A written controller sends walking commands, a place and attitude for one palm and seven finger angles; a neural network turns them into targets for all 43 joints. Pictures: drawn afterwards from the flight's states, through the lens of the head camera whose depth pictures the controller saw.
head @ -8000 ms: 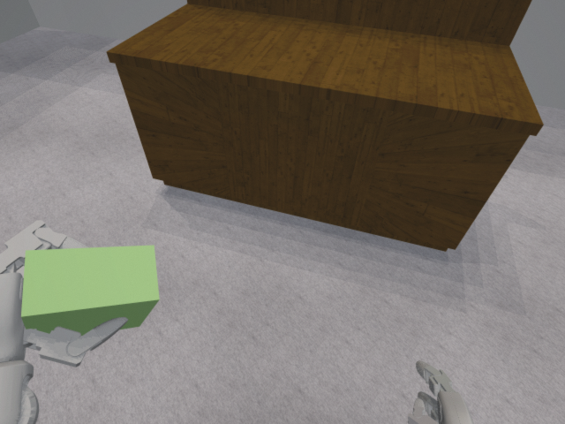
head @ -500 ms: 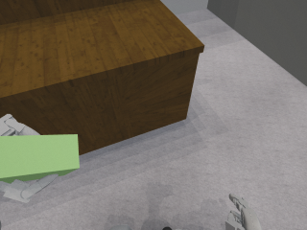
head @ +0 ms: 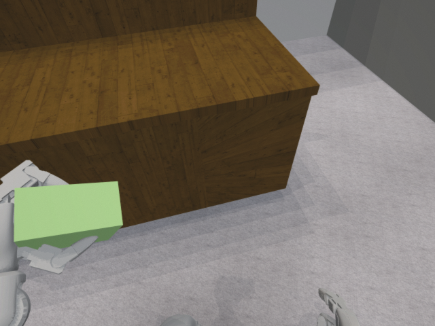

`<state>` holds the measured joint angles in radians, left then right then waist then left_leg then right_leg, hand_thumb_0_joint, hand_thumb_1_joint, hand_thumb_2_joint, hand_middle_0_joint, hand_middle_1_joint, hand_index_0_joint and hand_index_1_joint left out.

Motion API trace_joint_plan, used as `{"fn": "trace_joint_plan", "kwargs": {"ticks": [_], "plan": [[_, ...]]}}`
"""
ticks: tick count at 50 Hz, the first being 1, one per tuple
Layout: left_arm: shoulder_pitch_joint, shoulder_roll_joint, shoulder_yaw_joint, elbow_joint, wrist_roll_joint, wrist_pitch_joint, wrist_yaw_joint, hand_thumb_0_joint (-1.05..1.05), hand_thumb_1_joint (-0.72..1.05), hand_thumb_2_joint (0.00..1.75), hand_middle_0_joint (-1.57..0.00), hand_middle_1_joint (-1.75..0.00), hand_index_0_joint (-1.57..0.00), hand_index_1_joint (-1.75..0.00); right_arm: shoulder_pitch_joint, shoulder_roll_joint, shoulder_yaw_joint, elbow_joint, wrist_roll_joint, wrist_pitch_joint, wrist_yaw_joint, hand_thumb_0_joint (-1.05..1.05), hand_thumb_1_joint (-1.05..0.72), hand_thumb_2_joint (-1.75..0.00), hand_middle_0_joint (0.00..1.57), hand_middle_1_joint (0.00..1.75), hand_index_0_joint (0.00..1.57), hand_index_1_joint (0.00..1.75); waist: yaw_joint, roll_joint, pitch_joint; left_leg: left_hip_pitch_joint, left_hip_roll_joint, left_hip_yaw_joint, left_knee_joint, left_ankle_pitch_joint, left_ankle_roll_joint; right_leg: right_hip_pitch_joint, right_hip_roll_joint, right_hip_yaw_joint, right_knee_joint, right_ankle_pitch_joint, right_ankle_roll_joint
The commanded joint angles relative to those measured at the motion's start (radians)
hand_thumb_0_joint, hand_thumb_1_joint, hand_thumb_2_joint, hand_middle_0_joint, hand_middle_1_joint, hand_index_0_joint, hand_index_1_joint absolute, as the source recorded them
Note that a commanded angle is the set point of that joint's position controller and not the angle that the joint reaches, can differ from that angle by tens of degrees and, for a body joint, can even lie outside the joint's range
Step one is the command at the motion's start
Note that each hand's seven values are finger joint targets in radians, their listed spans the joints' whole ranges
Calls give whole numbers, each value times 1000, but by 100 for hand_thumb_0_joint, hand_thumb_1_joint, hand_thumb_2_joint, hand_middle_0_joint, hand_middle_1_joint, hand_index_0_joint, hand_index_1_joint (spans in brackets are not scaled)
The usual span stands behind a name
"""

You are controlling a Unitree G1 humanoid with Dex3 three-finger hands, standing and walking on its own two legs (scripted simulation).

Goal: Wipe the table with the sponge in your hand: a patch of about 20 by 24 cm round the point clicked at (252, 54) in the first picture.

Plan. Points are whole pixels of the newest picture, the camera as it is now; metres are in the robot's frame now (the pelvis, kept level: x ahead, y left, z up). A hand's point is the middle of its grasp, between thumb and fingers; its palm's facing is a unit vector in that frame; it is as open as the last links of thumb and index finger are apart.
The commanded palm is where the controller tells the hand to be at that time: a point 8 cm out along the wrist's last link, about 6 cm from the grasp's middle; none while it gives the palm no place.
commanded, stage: take the last steps up to it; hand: left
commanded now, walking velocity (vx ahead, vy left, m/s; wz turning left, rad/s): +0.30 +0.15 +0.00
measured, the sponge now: (84, 217) +0.23 +0.20 +0.15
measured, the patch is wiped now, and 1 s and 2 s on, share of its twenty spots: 0.00 0.00 0.00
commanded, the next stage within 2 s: come to a stop and stand still in 0.92 s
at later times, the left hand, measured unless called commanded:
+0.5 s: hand (59, 152) +0.33 +0.27 +0.18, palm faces +0.34 -0.80 -0.49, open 9.8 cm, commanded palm +0.27 +0.33 +0.18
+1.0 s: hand (46, 105) +0.44 +0.35 +0.18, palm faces +0.35 -0.82 -0.46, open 9.8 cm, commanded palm +0.38 +0.40 +0.18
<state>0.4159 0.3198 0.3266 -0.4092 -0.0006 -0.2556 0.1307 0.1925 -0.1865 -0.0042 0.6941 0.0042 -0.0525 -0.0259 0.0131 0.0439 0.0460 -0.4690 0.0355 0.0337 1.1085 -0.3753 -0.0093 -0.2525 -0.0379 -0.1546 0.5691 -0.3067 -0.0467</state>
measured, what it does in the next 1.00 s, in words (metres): walks ahead: left foot, then right foot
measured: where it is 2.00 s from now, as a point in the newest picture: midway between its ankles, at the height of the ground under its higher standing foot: outside the picture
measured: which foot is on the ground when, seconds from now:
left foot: up 0.00-0.22, down 0.24-0.52, up 0.54-0.82, down 0.84-1.00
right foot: down 0.00-0.24, up 0.26-0.48, down 0.50-0.84, up 0.86-1.00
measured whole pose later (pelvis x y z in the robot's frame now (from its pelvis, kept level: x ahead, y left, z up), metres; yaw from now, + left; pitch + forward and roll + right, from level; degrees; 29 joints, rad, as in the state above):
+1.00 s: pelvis +0.20 +0.12 +0.00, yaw -3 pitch +1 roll +1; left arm 0.45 0.42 0.42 -0.53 -0.02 -0.26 0.16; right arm 0.15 -0.16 -0.03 0.60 0.02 -0.09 -0.04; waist -0.01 -0.03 0.08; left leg -0.35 0.06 0.18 0.58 -0.24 0.03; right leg -0.43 -0.08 -0.11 1.03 -0.51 0.03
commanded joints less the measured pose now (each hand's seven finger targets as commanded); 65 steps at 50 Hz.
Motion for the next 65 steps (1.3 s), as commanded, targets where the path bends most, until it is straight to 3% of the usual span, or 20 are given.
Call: {"fn": "trace_joint_plan", "kwargs": {"ticks": [1,9,11,12,14,18,23,24,26,27,30,32,39,41,42,45,49,55,59,65], "plan": [[39,237,175,-250,-16,-86,29,0,10,130,-120,-160,-120,-160,-93,-100,-41,-181,-6,-38,-15,0,-90,-90,20,30,20,30,-13,-151,-84,-129,78,-17,-143,67,-10,136,-304,258,-279,305,-108],[-8,219,164,-327,-14,-56,63,0,10,130,-120,-160,-120,-160,-66,-98,-58,-227,-8,-65,-35,0,-90,-90,20,30,20,30,-5,-173,-150,244,-16,174,-646,165,14,122,-218,192,-130,222,-45],[-22,200,145,-350,-19,-60,62,0,10,130,-120,-160,-120,-160,-37,-140,-77,-231,0,-73,-45,0,-90,-90,20,30,20,30,-39,58,-199,474,123,-15,-724,269,92,-54,-109,92,196,209,29],[-26,201,147,-359,-20,-67,62,0,10,130,-120,-160,-120,-160,-40,-148,-83,-237,6,-74,-39,0,-90,-90,20,30,20,30,-31,213,-223,604,295,-244,-726,496,188,-260,-25,31,399,-181,71],[-14,241,171,-300,-17,-64,49,0,10,130,-120,-160,-120,-160,-54,-134,-75,-216,2,-83,-38,0,-90,-90,20,30,20,30,-28,231,-164,468,375,-363,-800,305,294,-370,-56,113,601,-315,64],[35,202,145,-383,-26,-65,40,0,10,130,-120,-160,-120,-160,-70,-127,-66,-198,13,-108,-28,0,-90,-90,20,30,20,30,-8,189,-124,311,262,-105,-790,281,220,-242,-72,53,383,-164,73],[61,216,172,-297,-28,-43,47,0,10,130,-120,-160,-120,-160,-63,-124,-52,-196,8,-107,-37,0,-90,-90,20,30,20,30,-4,115,-146,172,196,-2,-653,149,122,79,-14,-29,-25,-23,63],[50,219,177,-268,-24,-39,47,0,10,130,-120,-160,-120,-160,-63,-122,-53,-194,7,-96,-39,0,-90,-90,20,30,20,30,-3,24,-145,89,154,32,-529,90,95,161,-61,52,-119,12,35],[14,263,215,-210,-35,-27,47,0,10,130,-120,-160,-120,-160,-101,-104,-45,-225,9,-79,-28,0,-90,-90,20,30,20,30,10,-368,-107,-247,-12,69,-52,-167,14,269,-431,692,-310,52,-141],[-8,249,200,-212,-45,-38,40,0,10,130,-120,-160,-120,-160,-79,-126,-63,-201,6,-75,-18,0,-90,-90,20,30,20,30,-6,-327,-90,-270,20,-41,88,-114,-4,240,-458,706,-333,50,-158],[-21,237,190,-263,-28,-70,31,0,10,130,-120,-160,-120,-160,-90,-101,-35,-178,4,-52,-13,0,-90,-90,20,30,20,30,-10,-145,-103,-269,74,-53,83,-25,-20,242,-378,361,-235,386,-127],[41,213,167,-247,-13,-79,35,0,10,130,-120,-160,-120,-160,-92,-97,-35,-183,-4,-46,-17,0,-90,-90,20,30,20,30,-12,-163,-107,-170,68,-2,-99,6,-14,202,-321,215,-193,592,-89],[30,241,189,-380,-8,-69,66,0,10,130,-120,-160,-120,-160,-66,-92,-61,-231,-10,-55,-31,0,-90,-90,20,30,20,30,-9,-172,-190,219,-35,191,-635,219,-2,172,-236,105,-49,525,-23],[11,237,185,-414,-14,-80,68,0,10,130,-120,-160,-120,-160,-36,-126,-80,-242,2,-63,-39,0,-90,-90,20,30,20,30,-33,73,-245,454,94,32,-697,370,59,-9,-138,31,251,252,40],[13,234,188,-416,-19,-86,67,0,10,130,-120,-160,-120,-160,-32,-148,-92,-246,8,-66,-34,0,-90,-90,20,30,20,30,-26,254,-257,563,295,-238,-708,609,170,-230,-34,19,452,-262,75],[24,277,228,-357,-26,-83,53,0,10,130,-120,-160,-120,-160,-41,-132,-85,-218,9,-77,-33,0,-90,-90,20,30,20,30,-22,213,-200,439,339,-310,-750,425,270,-354,-69,117,620,-299,67],[94,210,173,-385,-41,-67,37,0,10,130,-120,-160,-120,-160,-52,-121,-63,-209,17,-95,-20,0,-90,-90,20,30,20,30,-13,205,-169,282,242,-87,-757,414,200,-193,-51,41,361,-159,79],[66,230,185,-305,-46,-11,43,0,10,130,-120,-160,-120,-160,-53,-116,-27,-224,13,-75,-44,0,-90,-90,20,30,20,30,-15,49,-178,238,220,-29,-644,370,88,66,-9,32,-99,89,74],[11,192,136,-199,-54,21,37,0,10,130,-120,-160,-120,-160,-43,-104,-25,-234,14,-59,-29,0,-90,-90,20,30,20,30,-31,-303,-150,75,-5,49,-321,-49,-31,135,-307,401,-179,728,-88],[24,234,169,-355,-23,10,63,0,10,130,-120,-160,-120,-160,-111,-68,11,-255,-2,-31,-51,0,-90,-90,20,30,20,30,-8,-158,-211,84,-16,30,-445,-27,-22,270,-252,204,-81,885,-64]]}}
